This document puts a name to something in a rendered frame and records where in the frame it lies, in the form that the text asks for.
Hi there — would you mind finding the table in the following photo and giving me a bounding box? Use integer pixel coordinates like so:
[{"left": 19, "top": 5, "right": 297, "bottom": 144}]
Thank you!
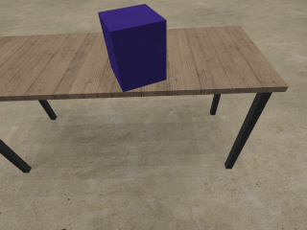
[{"left": 0, "top": 26, "right": 289, "bottom": 173}]

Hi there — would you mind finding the carton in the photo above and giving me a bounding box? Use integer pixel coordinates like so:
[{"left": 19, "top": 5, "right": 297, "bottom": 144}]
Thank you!
[{"left": 98, "top": 4, "right": 167, "bottom": 92}]

